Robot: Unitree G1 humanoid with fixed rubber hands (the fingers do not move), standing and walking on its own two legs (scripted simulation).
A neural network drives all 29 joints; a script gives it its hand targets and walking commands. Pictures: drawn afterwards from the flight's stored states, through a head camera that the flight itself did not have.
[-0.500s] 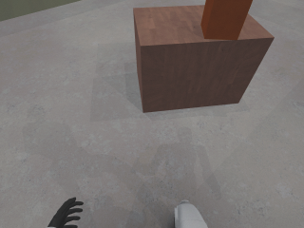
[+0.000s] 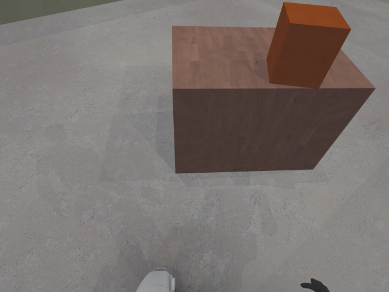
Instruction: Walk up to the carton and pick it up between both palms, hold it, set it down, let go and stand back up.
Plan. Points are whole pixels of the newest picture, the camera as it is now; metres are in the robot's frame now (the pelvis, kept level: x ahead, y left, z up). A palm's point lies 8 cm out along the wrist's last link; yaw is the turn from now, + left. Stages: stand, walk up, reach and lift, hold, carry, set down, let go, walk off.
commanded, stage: walk up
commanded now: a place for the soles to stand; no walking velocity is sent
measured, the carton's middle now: (301, 46) +1.05 -0.34 +0.00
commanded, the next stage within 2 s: none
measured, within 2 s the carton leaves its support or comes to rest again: neither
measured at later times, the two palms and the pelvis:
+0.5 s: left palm (159, 190) +0.37 +0.14 -0.09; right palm (374, 288) +0.19 -0.38 -0.12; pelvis +0.20 -0.10 -0.02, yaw -2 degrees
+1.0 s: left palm (182, 192) +0.40 +0.08 -0.14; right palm (370, 181) +0.46 -0.45 -0.09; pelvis +0.36 -0.19 -0.01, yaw +4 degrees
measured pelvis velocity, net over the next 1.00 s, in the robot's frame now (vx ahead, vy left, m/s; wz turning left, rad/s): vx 0.36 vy -0.19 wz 0.06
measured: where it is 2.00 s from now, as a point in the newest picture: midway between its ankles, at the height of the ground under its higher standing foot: (264, 233)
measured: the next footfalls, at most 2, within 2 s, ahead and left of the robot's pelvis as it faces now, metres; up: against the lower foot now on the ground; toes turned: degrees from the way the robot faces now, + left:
left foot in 0.04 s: +0.18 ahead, +0.11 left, +0.00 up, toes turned +6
right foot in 0.46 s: +0.34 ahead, -0.25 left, +0.00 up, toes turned -8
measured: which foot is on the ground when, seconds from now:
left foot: up 0.00-0.02, down 0.04-0.48, up 0.50-0.84, down 0.86-1.00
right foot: down 0.00-0.04, up 0.06-0.44, down 0.46-0.88, up 0.90-1.00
